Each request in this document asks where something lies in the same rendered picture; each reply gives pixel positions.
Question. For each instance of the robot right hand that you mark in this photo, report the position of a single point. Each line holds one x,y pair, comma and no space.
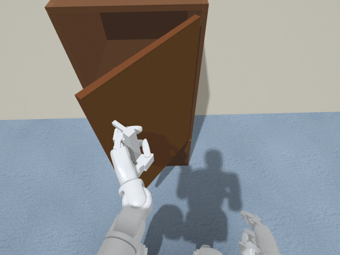
261,240

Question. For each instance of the robot left hand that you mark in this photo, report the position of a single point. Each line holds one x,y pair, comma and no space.
123,165

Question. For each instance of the cupboard door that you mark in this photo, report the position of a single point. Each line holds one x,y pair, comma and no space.
152,89

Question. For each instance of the handle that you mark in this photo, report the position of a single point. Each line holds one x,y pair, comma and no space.
131,140

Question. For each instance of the left robot thigh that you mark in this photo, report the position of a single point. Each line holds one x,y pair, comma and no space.
142,250

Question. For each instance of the robot left forearm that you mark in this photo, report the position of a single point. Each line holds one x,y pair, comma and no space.
127,230

